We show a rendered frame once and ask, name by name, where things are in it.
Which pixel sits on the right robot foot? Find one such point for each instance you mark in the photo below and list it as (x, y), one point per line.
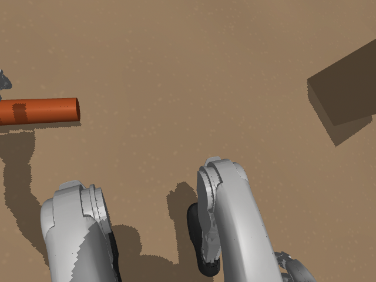
(195, 233)

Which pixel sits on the left robot foot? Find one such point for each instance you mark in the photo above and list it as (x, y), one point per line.
(115, 257)

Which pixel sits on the left robot hand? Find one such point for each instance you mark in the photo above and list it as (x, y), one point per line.
(4, 82)

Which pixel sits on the right robot hand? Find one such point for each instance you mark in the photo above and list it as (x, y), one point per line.
(297, 272)

